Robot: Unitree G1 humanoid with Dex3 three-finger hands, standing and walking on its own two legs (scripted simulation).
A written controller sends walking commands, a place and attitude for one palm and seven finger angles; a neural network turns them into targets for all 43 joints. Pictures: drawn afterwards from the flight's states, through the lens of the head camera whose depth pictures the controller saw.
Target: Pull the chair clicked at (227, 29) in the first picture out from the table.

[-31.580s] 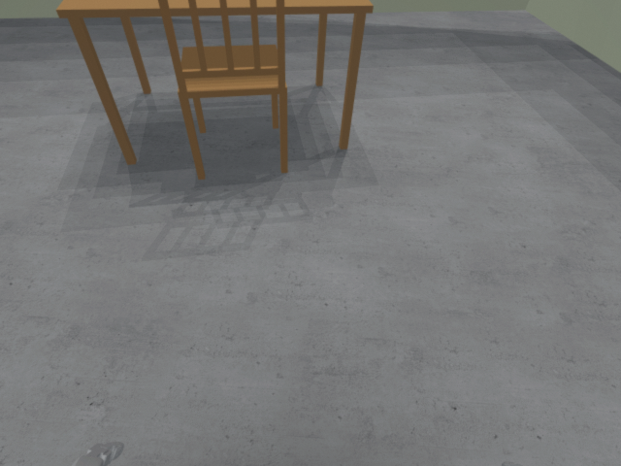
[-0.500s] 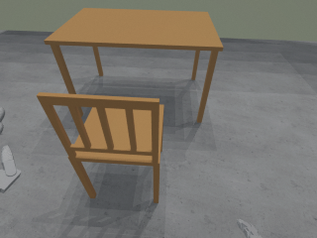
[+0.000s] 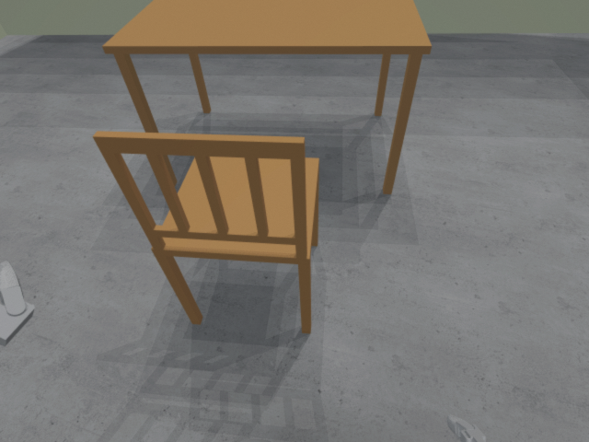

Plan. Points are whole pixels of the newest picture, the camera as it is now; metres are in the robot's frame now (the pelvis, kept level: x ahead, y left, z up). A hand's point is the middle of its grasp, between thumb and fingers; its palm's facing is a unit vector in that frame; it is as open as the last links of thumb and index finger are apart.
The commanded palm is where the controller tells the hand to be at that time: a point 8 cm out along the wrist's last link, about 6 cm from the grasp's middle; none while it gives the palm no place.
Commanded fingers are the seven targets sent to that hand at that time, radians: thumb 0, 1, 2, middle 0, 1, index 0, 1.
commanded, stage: stop stepping back and stand still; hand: left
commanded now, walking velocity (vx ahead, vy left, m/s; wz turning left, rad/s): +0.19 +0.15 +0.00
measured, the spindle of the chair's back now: (213, 196) +0.63 +0.25 -0.09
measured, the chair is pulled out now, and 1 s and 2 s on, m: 0.59 0.59 0.59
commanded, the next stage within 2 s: let the arm hang, fingers relaxed in 0.12 s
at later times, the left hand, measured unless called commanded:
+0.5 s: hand out of the picture +0.13 +0.17 -0.13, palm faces -0.01 -0.98 -0.22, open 7.4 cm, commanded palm none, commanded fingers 0.00 0.90 0.90 -0.20 -0.30 -0.20 -0.30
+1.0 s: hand out of the picture +0.01 +0.16 -0.16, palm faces +0.09 -0.98 -0.19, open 7.3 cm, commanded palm none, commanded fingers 0.00 0.90 0.90 -0.20 -0.30 -0.20 -0.30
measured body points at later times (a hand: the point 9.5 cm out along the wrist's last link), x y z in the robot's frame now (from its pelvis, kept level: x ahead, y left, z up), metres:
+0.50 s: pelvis +0.00 +0.00 -0.01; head +0.02 -0.02 +0.44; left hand +0.13 +0.22 -0.12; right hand +0.11 -0.22 -0.14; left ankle +0.05 +0.12 -0.73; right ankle +0.04 -0.10 -0.73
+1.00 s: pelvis +0.02 -0.01 +0.02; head +0.03 -0.02 +0.46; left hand +0.01 +0.21 -0.14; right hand +0.01 -0.21 -0.15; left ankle +0.02 +0.11 -0.73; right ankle +0.04 -0.10 -0.73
